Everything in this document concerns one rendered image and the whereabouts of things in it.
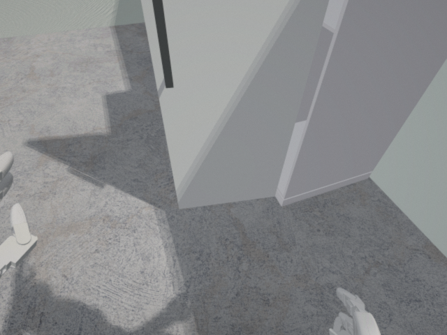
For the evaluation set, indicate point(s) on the handle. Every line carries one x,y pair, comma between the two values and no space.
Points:
163,42

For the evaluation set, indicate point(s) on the right robot hand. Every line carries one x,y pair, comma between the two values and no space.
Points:
363,323

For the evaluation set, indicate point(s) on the left robot hand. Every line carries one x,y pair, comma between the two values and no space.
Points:
16,247

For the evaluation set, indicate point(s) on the fridge door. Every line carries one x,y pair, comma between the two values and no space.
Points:
239,70

